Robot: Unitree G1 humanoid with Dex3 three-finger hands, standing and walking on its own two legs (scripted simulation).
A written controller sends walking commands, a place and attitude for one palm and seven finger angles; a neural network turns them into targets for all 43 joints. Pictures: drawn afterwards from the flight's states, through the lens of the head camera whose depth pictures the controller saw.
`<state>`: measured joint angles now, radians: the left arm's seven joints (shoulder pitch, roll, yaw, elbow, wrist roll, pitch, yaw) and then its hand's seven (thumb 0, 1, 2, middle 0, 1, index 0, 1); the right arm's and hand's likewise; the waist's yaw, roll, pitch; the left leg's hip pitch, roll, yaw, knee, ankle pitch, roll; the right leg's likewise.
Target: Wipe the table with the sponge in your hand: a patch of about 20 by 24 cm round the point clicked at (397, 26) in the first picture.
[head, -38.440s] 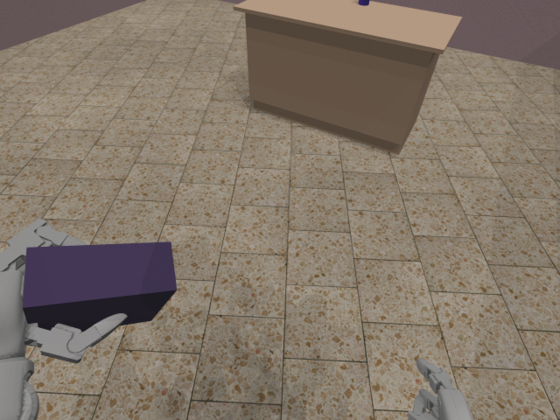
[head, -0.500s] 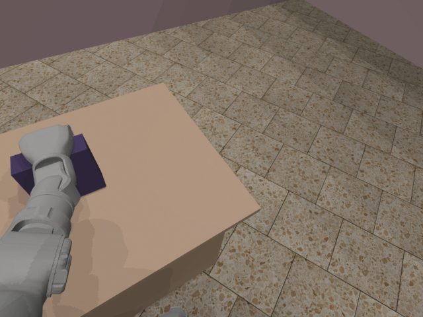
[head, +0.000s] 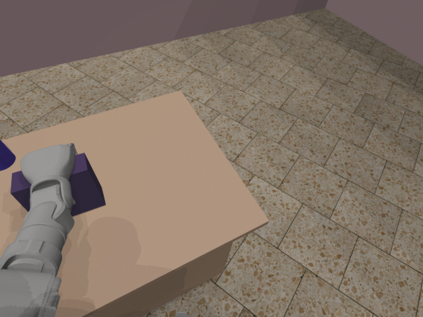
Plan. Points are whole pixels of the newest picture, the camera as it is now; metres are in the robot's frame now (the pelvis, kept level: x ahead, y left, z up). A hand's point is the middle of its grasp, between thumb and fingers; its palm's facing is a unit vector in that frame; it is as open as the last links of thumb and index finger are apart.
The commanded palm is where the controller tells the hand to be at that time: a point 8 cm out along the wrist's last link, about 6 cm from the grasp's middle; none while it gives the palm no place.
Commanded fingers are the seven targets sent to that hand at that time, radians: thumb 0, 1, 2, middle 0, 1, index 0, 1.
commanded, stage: wipe back along the first lane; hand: left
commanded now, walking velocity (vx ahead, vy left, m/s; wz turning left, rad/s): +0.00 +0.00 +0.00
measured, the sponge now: (67, 196) +0.36 +0.34 -0.04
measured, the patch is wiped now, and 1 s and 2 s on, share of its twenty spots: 1.00 1.00 1.00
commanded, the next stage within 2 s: lift the sponge slowly off the table in 1.46 s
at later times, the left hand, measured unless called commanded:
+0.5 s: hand (67, 199) +0.33 +0.30 +0.00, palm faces -0.08 -0.01 -1.00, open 9.8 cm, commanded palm +0.30 +0.28 +0.03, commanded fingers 0.00 0.10 1.30 -1.20 -1.60 -1.20 -1.60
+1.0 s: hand (71, 218) +0.29 +0.28 +0.00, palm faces -0.07 -0.04 -1.00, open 9.8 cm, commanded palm +0.25 +0.26 +0.04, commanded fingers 0.00 0.10 1.30 -1.20 -1.60 -1.20 -1.60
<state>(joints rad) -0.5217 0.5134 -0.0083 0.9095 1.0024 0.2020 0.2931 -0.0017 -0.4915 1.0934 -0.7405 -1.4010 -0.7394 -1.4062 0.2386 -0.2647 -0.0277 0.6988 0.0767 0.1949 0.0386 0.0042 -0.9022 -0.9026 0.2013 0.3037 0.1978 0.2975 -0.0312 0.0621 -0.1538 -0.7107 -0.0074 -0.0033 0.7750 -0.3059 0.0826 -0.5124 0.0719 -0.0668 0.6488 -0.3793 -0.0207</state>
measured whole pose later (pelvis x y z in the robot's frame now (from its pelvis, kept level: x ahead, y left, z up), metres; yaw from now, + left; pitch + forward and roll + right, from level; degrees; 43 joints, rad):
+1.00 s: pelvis +0.00 -0.01 +0.01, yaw +1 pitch +8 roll -3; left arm -0.14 0.38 -0.11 0.50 0.97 0.37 0.30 0.00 -0.46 1.07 -0.72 -1.41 -0.72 -1.42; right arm 0.14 -0.26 -0.01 0.64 0.09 0.20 0.02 0.01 -0.90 -0.90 0.20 0.30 0.20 0.30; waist 0.02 0.08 -0.15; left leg -0.56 -0.02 0.00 0.72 -0.30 0.07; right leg -0.37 0.06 -0.06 0.62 -0.39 -0.04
